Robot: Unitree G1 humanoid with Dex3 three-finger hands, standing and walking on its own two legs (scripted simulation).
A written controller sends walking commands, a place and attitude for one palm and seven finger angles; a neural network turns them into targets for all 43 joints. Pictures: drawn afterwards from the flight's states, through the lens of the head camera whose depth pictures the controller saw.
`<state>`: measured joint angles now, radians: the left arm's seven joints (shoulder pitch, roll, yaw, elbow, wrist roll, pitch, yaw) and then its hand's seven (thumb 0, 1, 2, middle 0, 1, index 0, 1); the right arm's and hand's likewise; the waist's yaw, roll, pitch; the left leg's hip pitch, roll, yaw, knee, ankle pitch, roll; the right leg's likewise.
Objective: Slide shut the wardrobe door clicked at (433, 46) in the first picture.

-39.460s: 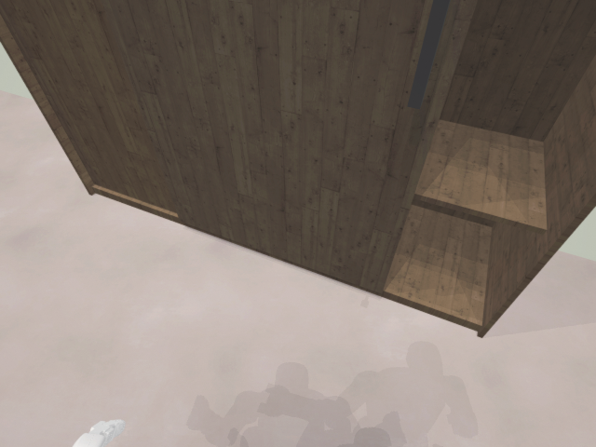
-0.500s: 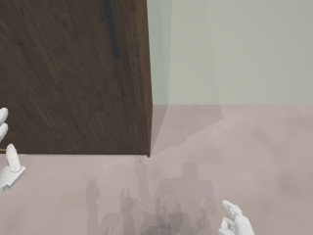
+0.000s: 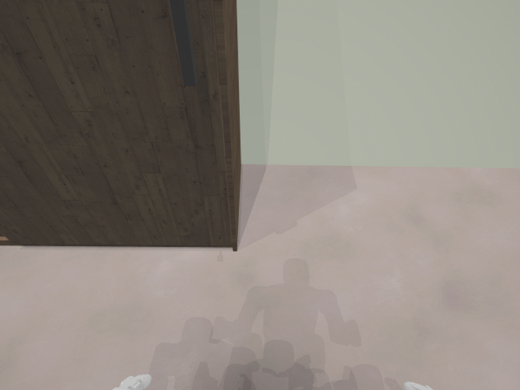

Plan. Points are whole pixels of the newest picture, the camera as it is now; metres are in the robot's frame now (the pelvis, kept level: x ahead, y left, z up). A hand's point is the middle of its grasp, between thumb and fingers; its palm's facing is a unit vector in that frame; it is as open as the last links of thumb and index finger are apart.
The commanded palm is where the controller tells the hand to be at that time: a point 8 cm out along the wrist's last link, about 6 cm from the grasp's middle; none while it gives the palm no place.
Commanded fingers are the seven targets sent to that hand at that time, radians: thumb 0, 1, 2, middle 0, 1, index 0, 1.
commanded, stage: let the arm hang, fingers relaxed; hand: left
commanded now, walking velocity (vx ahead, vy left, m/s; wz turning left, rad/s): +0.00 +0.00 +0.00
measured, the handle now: (183, 18) +0.75 +0.18 +0.22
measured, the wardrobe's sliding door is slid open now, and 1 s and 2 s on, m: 0.00 0.00 0.00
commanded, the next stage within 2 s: look to check the result in 0.82 s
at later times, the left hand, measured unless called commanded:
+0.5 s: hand out of the picture +0.01 +0.20 -0.16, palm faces +0.01 -0.97 -0.26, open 7.4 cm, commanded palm none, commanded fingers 0.00 0.90 0.90 -0.20 -0.30 -0.20 -0.30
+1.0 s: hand out of the picture +0.04 +0.18 -0.16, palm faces +0.01 -0.98 -0.19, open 7.4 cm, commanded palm none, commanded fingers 0.00 0.90 0.90 -0.20 -0.30 -0.20 -0.30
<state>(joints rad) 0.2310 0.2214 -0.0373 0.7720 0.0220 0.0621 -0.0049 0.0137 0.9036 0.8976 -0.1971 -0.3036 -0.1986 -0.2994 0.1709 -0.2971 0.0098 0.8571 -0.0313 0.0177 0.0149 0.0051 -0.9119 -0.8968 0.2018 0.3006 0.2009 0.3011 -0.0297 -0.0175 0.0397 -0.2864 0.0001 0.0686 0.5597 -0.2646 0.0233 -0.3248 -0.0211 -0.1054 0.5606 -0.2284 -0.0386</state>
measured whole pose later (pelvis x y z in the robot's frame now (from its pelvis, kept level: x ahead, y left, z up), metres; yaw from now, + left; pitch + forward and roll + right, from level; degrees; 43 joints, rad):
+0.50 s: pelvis +0.01 +0.01 +0.01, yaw +0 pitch -1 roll +0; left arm 0.26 0.19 0.00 1.15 0.01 0.02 0.03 0.01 0.91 0.90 -0.20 -0.30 -0.20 -0.30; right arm 0.28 -0.15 0.02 1.12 -0.02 0.03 -0.01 0.00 -0.91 -0.90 0.20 0.30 0.20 0.30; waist 0.00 0.04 0.03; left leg -0.19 -0.01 0.07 0.40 -0.20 0.03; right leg -0.22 -0.01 -0.10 0.39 -0.16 -0.03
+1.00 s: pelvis +0.04 +0.01 +0.01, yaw +0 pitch -1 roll +0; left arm 0.24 0.15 -0.01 1.17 0.01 0.00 0.04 0.01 0.91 0.90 -0.20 -0.30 -0.20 -0.30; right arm 0.24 -0.15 0.02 1.15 -0.02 0.01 -0.03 0.00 -0.92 -0.90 0.20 0.30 0.20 0.30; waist 0.00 0.01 0.04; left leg -0.13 -0.01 0.07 0.38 -0.23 0.03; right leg -0.17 -0.01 -0.10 0.36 -0.18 -0.02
